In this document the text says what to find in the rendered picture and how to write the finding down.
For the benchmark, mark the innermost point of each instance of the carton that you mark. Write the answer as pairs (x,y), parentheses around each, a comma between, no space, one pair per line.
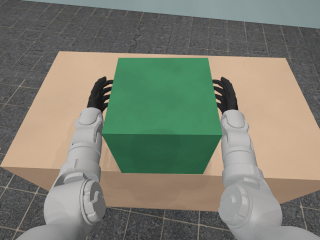
(162,115)

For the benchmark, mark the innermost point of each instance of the robot right upper arm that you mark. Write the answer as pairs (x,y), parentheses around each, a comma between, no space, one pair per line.
(251,214)

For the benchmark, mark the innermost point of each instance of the robot left forearm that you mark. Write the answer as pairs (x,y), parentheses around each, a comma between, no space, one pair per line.
(84,153)

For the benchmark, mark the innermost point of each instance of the robot left upper arm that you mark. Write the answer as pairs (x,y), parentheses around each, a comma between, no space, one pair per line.
(71,211)

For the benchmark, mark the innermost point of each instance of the pedestal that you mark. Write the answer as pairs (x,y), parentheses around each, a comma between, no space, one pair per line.
(284,133)

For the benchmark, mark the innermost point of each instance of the right robot hand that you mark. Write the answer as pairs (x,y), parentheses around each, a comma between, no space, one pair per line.
(228,99)

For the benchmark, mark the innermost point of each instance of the left robot hand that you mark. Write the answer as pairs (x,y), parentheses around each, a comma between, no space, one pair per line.
(97,97)

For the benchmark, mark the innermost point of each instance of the robot right forearm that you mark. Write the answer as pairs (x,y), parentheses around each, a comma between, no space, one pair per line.
(238,155)

